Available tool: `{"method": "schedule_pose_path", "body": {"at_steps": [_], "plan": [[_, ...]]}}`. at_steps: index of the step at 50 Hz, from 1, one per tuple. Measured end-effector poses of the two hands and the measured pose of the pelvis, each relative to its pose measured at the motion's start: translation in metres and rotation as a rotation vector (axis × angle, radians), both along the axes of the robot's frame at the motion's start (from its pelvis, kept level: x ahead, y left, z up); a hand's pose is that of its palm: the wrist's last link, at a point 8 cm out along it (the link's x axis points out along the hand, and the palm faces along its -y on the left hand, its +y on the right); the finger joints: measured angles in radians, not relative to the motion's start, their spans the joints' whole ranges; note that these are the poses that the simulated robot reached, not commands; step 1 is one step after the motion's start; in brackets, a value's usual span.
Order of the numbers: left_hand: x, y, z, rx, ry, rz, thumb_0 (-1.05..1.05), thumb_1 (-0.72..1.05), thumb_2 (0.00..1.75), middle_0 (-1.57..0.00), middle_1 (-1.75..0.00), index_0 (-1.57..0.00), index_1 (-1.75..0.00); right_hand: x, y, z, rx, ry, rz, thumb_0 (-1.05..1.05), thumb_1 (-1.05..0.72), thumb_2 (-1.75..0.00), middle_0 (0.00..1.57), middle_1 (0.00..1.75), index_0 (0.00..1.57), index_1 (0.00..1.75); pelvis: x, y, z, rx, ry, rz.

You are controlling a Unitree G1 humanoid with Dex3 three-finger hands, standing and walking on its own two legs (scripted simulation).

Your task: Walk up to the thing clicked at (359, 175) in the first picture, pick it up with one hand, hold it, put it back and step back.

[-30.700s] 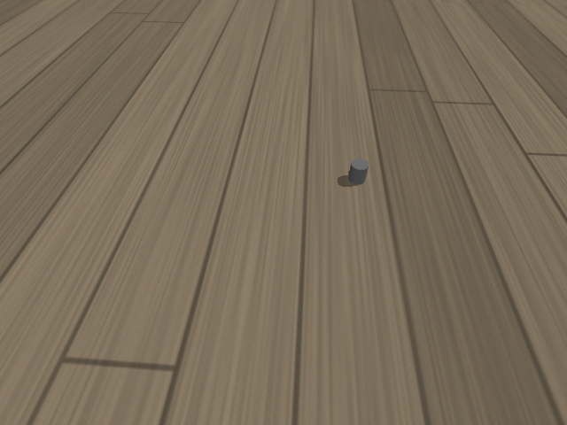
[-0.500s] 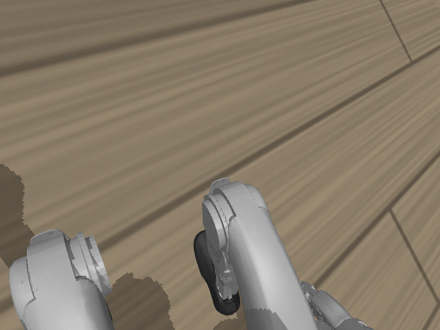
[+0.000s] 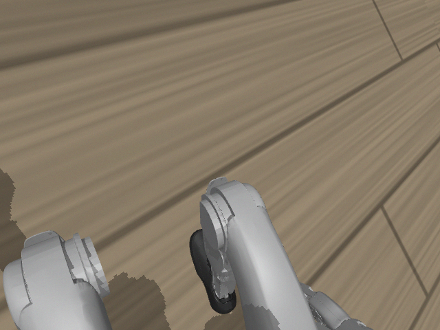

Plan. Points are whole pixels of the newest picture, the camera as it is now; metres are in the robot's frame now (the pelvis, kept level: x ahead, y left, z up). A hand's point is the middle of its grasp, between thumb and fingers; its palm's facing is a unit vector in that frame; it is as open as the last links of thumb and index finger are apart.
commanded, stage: open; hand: left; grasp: from above
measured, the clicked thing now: out of the picture +0.45 +0.35 -0.25
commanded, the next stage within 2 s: withdraw in 0.20 s
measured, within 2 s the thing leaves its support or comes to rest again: neither
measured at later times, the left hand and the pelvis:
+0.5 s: hand out of the picture +0.44 +0.35 -0.21, palm faces -0.41 -0.14 -0.90, open 13.9 cm; pelvis +0.00 +0.00 +0.00, yaw +0 degrees
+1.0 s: hand out of the picture +0.40 +0.36 -0.05, palm faces -0.57 -0.17 -0.81, open 14.1 cm; pelvis -0.01 -0.01 +0.08, yaw +6 degrees
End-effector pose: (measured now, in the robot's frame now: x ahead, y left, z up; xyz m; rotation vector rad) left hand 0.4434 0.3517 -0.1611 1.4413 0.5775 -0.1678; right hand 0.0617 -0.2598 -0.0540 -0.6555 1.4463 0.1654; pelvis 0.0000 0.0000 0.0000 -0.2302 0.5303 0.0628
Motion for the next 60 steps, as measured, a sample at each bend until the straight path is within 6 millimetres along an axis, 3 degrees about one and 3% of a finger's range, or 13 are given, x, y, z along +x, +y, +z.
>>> {"method": "schedule_pose_path", "body": {"at_steps": [20,25,29,34,39,43,46,50,55,60], "plan": [[-0.001,0.0,0.002,-0.006,0.006,0.006,0.0,-0.47,1.01,-0.09,-1.11,-0.1,-1.09,0.013,0.001,-0.002,0.022,-0.021,0.002,0.0,-0.9,-0.9,0.2,0.3,0.2,0.3,0.001,-0.001,0.003,0.004,0.008,0.003],[0.003,0.003,0.014,0.005,-0.043,0.005,0.0,-0.5,1.0,-0.08,-1.08,-0.1,-1.06,0.01,0.0,-0.003,0.024,-0.02,-0.008,0.0,-0.91,-0.9,0.2,0.3,0.2,0.3,0.001,-0.001,0.003,0.005,0.011,0.005],[0.008,0.011,0.04,0.035,-0.111,0.009,0.0,-0.52,1.0,-0.08,-1.06,-0.09,-1.04,0.011,-0.002,-0.004,0.034,-0.033,-0.05,0.0,-0.91,-0.9,0.2,0.3,0.2,0.3,0.002,-0.001,0.006,0.008,0.027,0.011],[0.006,0.026,0.096,0.094,-0.156,0.033,0.0,-0.54,1.0,-0.09,-1.03,-0.09,-1.03,0.02,-0.002,-0.004,0.073,-0.061,-0.123,0.0,-0.92,-0.9,0.2,0.3,0.2,0.3,0.003,-0.001,0.019,0.026,0.061,0.028],[-0.001,0.038,0.155,0.123,-0.074,0.068,0.0,-0.54,1.01,-0.09,-1.02,-0.08,-1.02,0.036,0.002,0.004,0.113,-0.102,-0.158,0.0,-0.92,-0.9,0.2,0.3,0.2,0.3,0.0,-0.001,0.044,0.05,0.077,0.043],[-0.01,0.033,0.179,0.094,0.031,0.064,0.0,-0.55,1.02,-0.08,-1.02,-0.08,-1.02,0.044,0.002,0.017,0.115,-0.135,-0.163,0.0,-0.92,-0.9,0.2,0.3,0.2,0.3,-0.006,-0.002,0.064,0.064,0.073,0.053],[-0.019,0.023,0.179,0.035,0.098,0.039,0.0,-0.55,1.02,-0.08,-1.02,-0.08,-1.02,0.045,-0.002,0.029,0.092,-0.145,-0.151,0.0,-0.92,-0.9,0.2,0.3,0.2,0.3,-0.011,-0.004,0.076,0.072,0.066,0.057],[-0.027,0.01,0.164,-0.047,0.137,-0.034,0.0,-0.54,1.02,-0.09,-1.02,-0.08,-1.02,0.04,-0.012,0.041,0.031,-0.132,-0.125,0.0,-0.91,-0.9,0.2,0.3,0.2,0.3,-0.015,-0.006,0.08,0.074,0.064,0.057],[-0.026,0.001,0.14,-0.072,0.056,-0.131,0.0,-0.54,1.02,-0.09,-1.01,-0.08,-1.02,0.029,-0.024,0.042,-0.05,-0.096,-0.103,0.0,-0.91,-0.9,0.2,0.3,0.2,0.3,-0.016,-0.007,0.065,0.067,0.052,0.056],[-0.019,-0.002,0.113,-0.027,-0.025,-0.141,0.0,-0.54,1.02,-0.09,-1.01,-0.08,-1.02,0.017,-0.025,0.029,-0.078,-0.078,-0.11,0.0,-0.91,-0.9,0.2,0.3,0.2,0.3,-0.019,-0.006,0.044,0.056,0.038,0.056]]}}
